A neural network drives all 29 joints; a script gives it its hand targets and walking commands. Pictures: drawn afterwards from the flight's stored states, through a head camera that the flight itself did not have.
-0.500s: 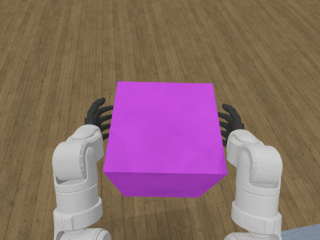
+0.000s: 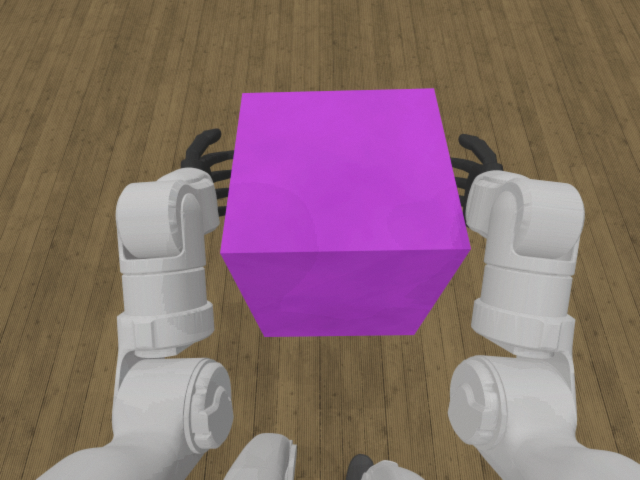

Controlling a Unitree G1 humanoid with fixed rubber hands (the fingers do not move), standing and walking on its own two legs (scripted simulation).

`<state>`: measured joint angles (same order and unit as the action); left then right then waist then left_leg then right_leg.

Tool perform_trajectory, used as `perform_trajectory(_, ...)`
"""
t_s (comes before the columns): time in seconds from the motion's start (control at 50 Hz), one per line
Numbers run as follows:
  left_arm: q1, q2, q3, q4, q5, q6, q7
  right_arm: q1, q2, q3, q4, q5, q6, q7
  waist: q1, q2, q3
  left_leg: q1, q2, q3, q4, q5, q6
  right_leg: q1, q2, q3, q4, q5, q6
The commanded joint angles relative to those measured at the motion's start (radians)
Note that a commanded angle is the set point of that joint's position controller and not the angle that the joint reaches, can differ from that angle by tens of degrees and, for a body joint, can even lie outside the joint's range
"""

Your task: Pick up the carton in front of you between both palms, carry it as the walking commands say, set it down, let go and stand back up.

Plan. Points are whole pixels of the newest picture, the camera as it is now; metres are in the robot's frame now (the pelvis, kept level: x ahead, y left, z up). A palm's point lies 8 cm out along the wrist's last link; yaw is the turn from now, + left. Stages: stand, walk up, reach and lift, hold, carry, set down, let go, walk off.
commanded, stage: carry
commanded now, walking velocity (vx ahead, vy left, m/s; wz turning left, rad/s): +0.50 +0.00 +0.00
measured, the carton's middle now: (338, 228) +0.41 +0.02 +0.05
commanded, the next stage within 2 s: none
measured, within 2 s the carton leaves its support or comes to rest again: neither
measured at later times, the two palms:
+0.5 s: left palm out of the picture +0.75 +0.13 +0.19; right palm out of the picture +0.70 -0.17 +0.18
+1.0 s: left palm out of the picture +1.03 +0.16 +0.23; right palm out of the picture +1.04 -0.14 +0.22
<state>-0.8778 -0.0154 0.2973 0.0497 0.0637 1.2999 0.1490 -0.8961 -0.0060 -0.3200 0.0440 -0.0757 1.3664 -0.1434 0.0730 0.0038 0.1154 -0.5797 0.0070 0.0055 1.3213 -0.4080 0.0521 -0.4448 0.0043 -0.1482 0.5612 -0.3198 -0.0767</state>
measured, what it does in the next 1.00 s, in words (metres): climbs: left foot, then right foot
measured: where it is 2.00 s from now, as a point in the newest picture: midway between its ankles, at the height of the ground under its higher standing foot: (356, 144)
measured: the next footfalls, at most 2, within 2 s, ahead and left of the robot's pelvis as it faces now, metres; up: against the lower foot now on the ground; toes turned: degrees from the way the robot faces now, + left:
left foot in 0.24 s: +0.36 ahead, +0.10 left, +0.03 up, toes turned +3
right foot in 0.64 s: +0.60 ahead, -0.09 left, +0.05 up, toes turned -6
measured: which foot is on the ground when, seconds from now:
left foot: up 0.00-0.22, down 0.24-0.66, up 0.68-1.00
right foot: down 0.00-0.26, up 0.28-0.62, down 0.64-1.00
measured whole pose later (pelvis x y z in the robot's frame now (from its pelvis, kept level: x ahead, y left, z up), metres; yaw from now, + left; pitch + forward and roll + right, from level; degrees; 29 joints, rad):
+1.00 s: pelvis +0.65 -0.01 +0.06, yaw -1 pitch +6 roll +1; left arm -0.88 0.01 0.29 0.08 0.03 1.29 0.15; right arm -0.89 0.00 -0.31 0.05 -0.09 1.36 -0.12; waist 0.09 -0.01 -0.01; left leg -0.73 0.02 0.08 0.81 -0.30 0.05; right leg -0.19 0.00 -0.09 0.45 -0.46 -0.04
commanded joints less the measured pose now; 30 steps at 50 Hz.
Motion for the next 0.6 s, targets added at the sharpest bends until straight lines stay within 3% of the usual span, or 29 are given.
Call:
perform_trajectory(0.0, -0.793, -1.099, -0.644, -0.258, -0.489, 0.002, -0.238, -0.706, 1.014, 0.595, -0.191, 0.332, -0.069, 0.162, 0.006, -0.098, -0.715, -0.248, 0.029, -0.014, -0.057, 0.012, 0.002, 0.783, -0.286, 0.390, -0.096, 0.543, -0.128)
perform_trajectory(0.08, -0.719, -1.012, -0.711, -0.341, -0.476, -0.004, -0.237, -0.629, 0.938, 0.666, -0.270, 0.289, -0.089, 0.142, 0.018, -0.114, -0.681, -0.263, 0.014, 0.049, -0.279, 0.041, -0.006, 0.770, -0.251, 0.281, -0.097, 0.661, -0.134)
perform_trajectory(0.16, -0.653, -0.938, -0.745, -0.255, -0.472, 0.005, -0.259, -0.622, 0.887, 0.725, -0.243, 0.310, -0.081, 0.153, 0.005, -0.169, -0.619, -0.022, -0.063, 0.181, -0.637, 0.185, 0.003, 0.635, -0.173, 0.115, -0.072, 0.782, -0.088)
perform_trajectory(0.18, -0.639, -0.931, -0.742, -0.217, -0.469, 0.010, -0.264, -0.622, 0.884, 0.733, -0.223, 0.324, -0.075, 0.161, -0.020, -0.184, -0.623, 0.094, -0.100, 0.220, -0.697, 0.195, 0.017, 0.594, -0.171, 0.085, -0.009, 0.927, -0.072)
perform_trajectory(0.2, -0.633, -0.928, -0.736, -0.182, -0.467, 0.014, -0.268, -0.617, 0.891, 0.737, -0.194, 0.338, -0.071, 0.170, -0.074, -0.175, -0.665, 0.281, -0.119, 0.241, -0.787, 0.277, 0.039, 0.539, -0.163, 0.032, 0.120, 0.990, -0.037)
perform_trajectory(0.22, -0.635, -0.928, -0.730, -0.152, -0.458, 0.016, -0.272, -0.614, 0.894, 0.737, -0.171, 0.355, -0.069, 0.182, -0.139, -0.139, -0.732, 0.520, -0.068, 0.194, -0.810, 0.316, 0.055, 0.412, -0.152, 0.014, 0.260, 0.830, 0.002)
perform_trajectory(0.24, -0.649, -0.932, -0.723, -0.121, -0.454, 0.021, -0.277, -0.618, 0.888, 0.728, -0.148, 0.366, -0.067, 0.195, -0.173, 0.015, -0.809, 0.766, 0.151, -0.162, -0.809, 0.276, 0.118, 0.184, -0.098, 0.048, 0.453, 0.454, 0.035)
perform_trajectory(0.26, -0.643, -0.961, -0.712, -0.093, -0.453, 0.029, -0.280, -0.617, 0.899, 0.713, -0.105, 0.370, -0.073, 0.205, -0.191, 0.359, -0.884, 0.999, 0.335, -0.620, -0.876, 0.507, 0.312, -0.141, 0.102, 0.103, 0.771, -0.155, 0.066)
perform_trajectory(0.28, -0.658, -0.961, -0.702, -0.072, -0.438, 0.028, -0.276, -0.625, 0.941, 0.725, -0.106, 0.401, -0.064, 0.216, -0.176, 0.284, -0.851, 1.055, 0.344, -0.592, -0.849, 0.584, 0.330, -0.279, 0.064, 0.201, 0.933, -0.224, 0.041)
perform_trajectory(0.3, -0.659, -0.973, -0.682, -0.071, -0.418, 0.026, -0.271, -0.654, 0.998, 0.736, -0.122, 0.437, -0.065, 0.230, -0.196, 0.178, -0.771, 1.019, 0.310, -0.489, -0.819, 0.682, 0.300, -0.373, 0.034, 0.203, 0.953, -0.204, 0.028)
perform_trajectory(0.32, -0.674, -0.988, -0.664, -0.081, -0.402, 0.023, -0.264, -0.713, 1.042, 0.745, -0.160, 0.472, -0.068, 0.240, -0.191, 0.081, -0.708, 0.964, 0.284, -0.416, -0.816, 0.705, 0.242, -0.404, 0.005, 0.189, 0.890, -0.176, 0.023)
perform_trajectory(0.34, -0.671, -0.993, -0.642, -0.084, -0.382, 0.021, -0.255, -0.771, 1.077, 0.752, -0.196, 0.503, -0.069, 0.248, -0.179, 0.053, -0.680, 0.927, 0.263, -0.368, -0.828, 0.700, 0.207, -0.407, -0.014, 0.193, 0.811, -0.137, 0.020)
perform_trajectory(0.38, -0.644, -0.991, -0.612, -0.083, -0.345, 0.015, -0.234, -0.842, 1.118, 0.763, -0.238, 0.555, -0.071, 0.255, -0.168, 0.056, -0.686, 0.895, 0.245, -0.321, -0.857, 0.638, 0.174, -0.369, -0.019, 0.173, 0.705, -0.098, 0.022)
perform_trajectory(0.44, -0.600, -0.952, -0.590, -0.080, -0.294, 0.006, -0.205, -0.859, 1.112, 0.755, -0.256, 0.577, -0.069, 0.256, -0.161, 0.076, -0.666, 0.869, 0.256, -0.263, -0.879, 0.648, 0.197, -0.375, -0.018, 0.136, 0.549, -0.132, 0.033)
perform_trajectory(0.48, -0.596, -0.918, -0.583, -0.073, -0.273, 0.007, -0.192, -0.855, 1.089, 0.747, -0.236, 0.575, -0.064, 0.256, -0.161, 0.099, -0.634, 0.799, 0.233, -0.190, -0.892, 0.651, 0.193, -0.322, -0.016, 0.105, 0.389, -0.083, 0.039)
perform_trajectory(0.54, -0.575, -0.892, -0.595, -0.037, -0.268, 0.019, -0.187, -0.786, 1.050, 0.723, -0.138, 0.551, -0.051, 0.263, -0.143, 0.157, -0.586, 0.658, 0.185, -0.055, -0.885, 0.690, 0.137, -0.130, 0.028, 0.013, 0.163, 0.038, 0.032)
perform_trajectory(0.58, -0.593, -0.897, -0.594, 0.018, -0.282, 0.028, -0.197, -0.780, 1.037, 0.705, -0.069, 0.532, -0.047, 0.268, -0.101, 0.154, -0.589, 0.584, 0.170, 0.019, -0.781, 0.849, 0.095, 0.068, 0.083, -0.060, 0.037, 0.100, 0.008)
